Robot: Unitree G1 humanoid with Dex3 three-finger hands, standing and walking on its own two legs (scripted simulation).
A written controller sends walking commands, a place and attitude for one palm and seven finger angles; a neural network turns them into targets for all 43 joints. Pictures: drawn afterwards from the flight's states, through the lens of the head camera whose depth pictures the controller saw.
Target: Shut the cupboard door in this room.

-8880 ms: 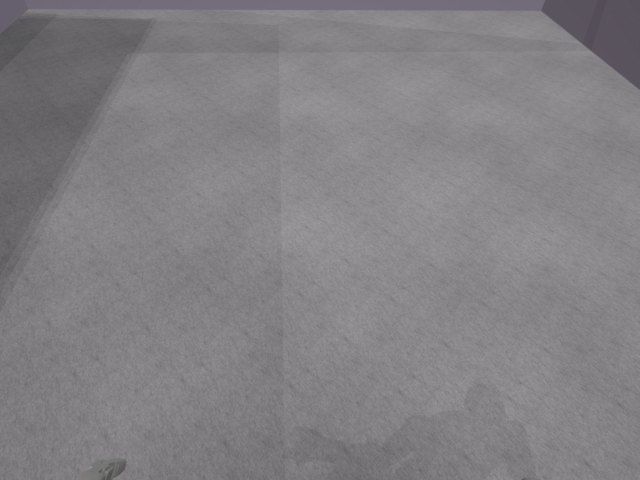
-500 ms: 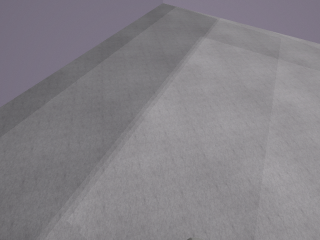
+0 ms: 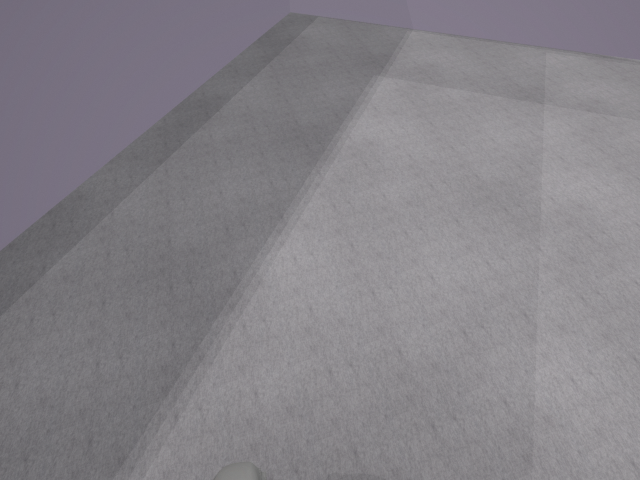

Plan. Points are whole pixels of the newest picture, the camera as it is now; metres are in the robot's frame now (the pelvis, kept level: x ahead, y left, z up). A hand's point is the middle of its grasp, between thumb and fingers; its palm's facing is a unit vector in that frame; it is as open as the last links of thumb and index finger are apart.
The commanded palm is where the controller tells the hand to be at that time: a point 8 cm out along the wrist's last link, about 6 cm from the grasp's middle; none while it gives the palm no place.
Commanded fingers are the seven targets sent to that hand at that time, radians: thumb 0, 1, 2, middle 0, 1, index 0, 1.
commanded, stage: walk around to get in front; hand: left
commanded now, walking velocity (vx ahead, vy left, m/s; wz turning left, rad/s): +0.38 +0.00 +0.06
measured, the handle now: out of the picture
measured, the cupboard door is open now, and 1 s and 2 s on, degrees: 82 82 82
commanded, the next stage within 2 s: walk to a spot facing it in 1.26 s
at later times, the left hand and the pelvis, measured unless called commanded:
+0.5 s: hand (171, 463) +0.18 +0.23 -0.18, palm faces +0.07 -0.99 -0.16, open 7.4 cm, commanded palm none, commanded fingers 0.00 0.90 0.90 -0.20 -0.30 -0.20 -0.30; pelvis +0.21 +0.06 +0.00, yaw +1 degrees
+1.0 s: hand (237, 297) +0.46 +0.17 -0.16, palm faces +0.05 -0.97 -0.23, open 7.1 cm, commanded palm none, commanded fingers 0.00 0.90 0.90 -0.20 -0.30 -0.20 -0.30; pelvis +0.42 -0.01 +0.01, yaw +0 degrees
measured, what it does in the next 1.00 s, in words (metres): walks ahead: left foot, then right foot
